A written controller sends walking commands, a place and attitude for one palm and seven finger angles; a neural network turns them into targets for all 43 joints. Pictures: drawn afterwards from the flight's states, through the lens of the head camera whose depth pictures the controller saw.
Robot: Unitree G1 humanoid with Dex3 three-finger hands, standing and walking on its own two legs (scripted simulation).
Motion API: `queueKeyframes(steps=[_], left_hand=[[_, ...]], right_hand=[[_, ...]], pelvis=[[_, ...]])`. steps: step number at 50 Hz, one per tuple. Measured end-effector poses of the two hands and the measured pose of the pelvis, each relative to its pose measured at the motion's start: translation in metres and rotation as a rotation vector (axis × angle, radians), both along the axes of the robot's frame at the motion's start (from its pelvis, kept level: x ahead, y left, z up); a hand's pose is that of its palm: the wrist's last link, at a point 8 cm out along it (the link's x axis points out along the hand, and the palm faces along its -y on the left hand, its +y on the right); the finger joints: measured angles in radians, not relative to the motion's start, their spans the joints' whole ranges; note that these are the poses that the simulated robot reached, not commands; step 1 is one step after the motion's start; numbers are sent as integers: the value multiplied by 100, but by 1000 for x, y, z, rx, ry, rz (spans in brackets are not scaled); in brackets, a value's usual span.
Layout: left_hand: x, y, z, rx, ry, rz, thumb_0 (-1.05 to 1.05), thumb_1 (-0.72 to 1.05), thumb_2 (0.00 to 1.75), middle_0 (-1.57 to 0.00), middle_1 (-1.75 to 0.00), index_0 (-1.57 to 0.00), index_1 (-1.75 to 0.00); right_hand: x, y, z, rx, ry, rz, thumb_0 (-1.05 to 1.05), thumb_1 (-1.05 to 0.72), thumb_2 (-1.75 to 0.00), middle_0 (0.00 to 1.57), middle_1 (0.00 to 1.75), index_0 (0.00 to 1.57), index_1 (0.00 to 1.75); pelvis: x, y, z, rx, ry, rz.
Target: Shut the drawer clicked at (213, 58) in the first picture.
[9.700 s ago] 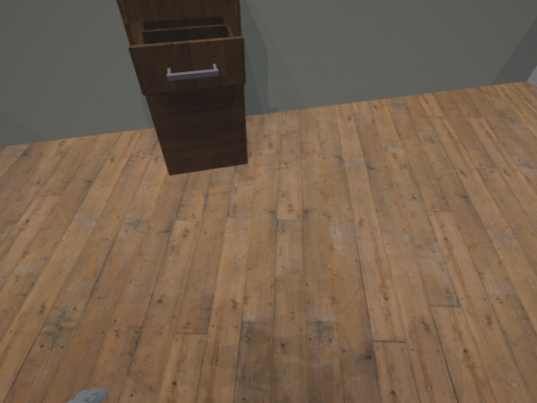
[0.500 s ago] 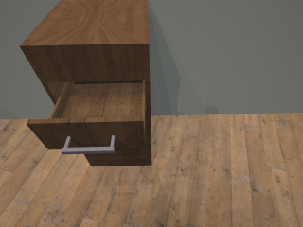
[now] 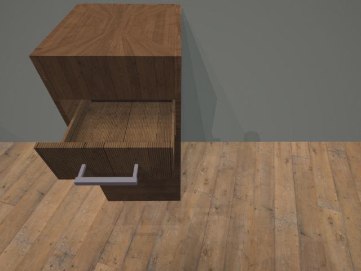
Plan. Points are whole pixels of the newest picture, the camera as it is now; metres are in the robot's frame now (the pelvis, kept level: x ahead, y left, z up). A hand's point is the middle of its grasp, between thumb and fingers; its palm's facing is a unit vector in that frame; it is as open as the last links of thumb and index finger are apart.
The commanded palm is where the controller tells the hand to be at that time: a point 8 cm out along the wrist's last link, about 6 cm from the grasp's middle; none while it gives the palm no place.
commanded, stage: look again from close up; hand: left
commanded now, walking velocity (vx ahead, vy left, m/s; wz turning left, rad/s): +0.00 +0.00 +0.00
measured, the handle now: (107, 174) +0.39 +0.24 -0.09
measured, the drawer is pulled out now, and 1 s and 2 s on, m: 0.21 0.21 0.21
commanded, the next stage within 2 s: raise the hand and make a fist in 0.24 s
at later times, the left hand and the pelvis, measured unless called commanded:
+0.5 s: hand out of the picture +0.11 +0.19 -0.09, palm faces +0.22 -0.95 -0.24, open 7.1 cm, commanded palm +0.10 +0.21 -0.07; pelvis -0.01 +0.01 -0.01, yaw +1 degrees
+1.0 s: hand (109, 258) +0.16 +0.16 -0.03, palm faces +0.09 -0.99 -0.05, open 4.7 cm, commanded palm +0.14 +0.21 -0.03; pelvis -0.04 -0.01 -0.10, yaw +4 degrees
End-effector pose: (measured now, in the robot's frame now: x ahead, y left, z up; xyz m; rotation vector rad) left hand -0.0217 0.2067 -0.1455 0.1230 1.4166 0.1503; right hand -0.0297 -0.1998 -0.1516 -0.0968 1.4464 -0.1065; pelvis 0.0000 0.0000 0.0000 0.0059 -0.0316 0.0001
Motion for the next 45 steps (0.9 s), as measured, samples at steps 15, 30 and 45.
queueKeyframes(steps=[15,30,45], left_hand=[[-3,-3,-1,-11,15,4,0,91,89,-20,-30,-20,-30],[187,-3,142,-41,-1261,-24,4,95,89,-29,-41,-30,-42],[127,5,94,28,-1333,-16,2,90,89,-59,-72,-59,-72]], right_hand=[[-13,5,1,3,36,-14,0,-91,-90,20,30,20,29],[141,-63,48,-191,-802,105,3,-92,-90,20,30,20,29],[253,-7,43,-60,-1034,322,1,-91,-90,20,30,20,29]], pelvis=[[1,1,0,1,0,-3],[-22,6,-32,14,130,21],[-34,-11,-93,-17,261,50]])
